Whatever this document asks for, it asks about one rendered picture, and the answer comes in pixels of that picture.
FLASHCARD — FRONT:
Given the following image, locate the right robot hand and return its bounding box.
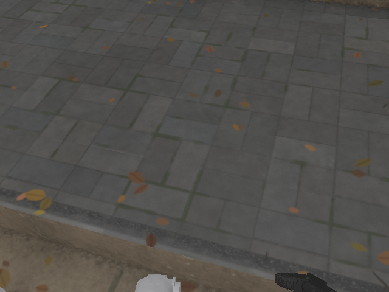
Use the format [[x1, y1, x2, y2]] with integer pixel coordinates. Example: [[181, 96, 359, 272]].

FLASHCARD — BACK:
[[275, 273, 336, 292]]

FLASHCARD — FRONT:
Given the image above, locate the robot left thigh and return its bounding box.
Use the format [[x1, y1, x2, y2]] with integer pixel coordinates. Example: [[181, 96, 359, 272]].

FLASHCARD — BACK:
[[135, 274, 181, 292]]

